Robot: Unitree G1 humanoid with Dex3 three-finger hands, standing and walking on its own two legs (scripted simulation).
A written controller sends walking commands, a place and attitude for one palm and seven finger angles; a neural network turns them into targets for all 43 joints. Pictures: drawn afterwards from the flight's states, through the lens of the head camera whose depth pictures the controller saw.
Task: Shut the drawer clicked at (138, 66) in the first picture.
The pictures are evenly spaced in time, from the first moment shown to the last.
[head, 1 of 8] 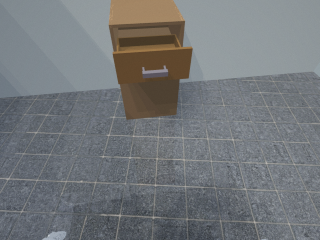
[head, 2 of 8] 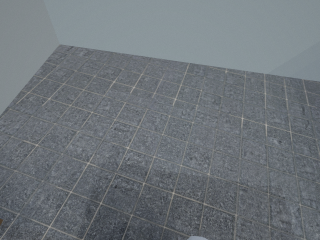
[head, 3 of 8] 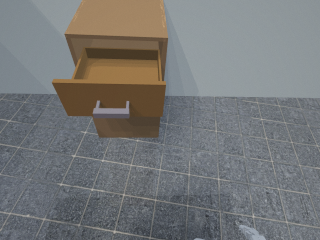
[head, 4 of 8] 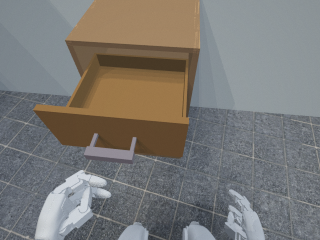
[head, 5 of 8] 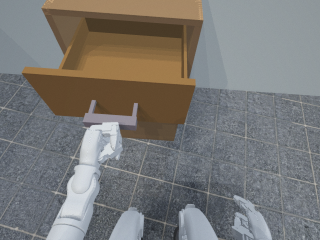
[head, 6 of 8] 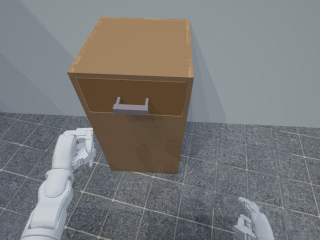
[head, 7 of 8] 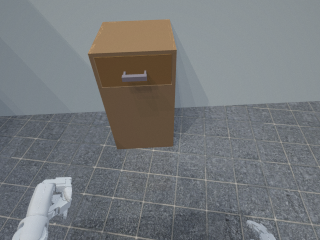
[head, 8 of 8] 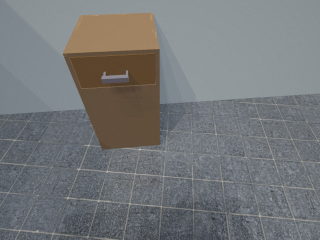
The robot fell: no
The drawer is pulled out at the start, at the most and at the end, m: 0.28 0.28 0.00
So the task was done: yes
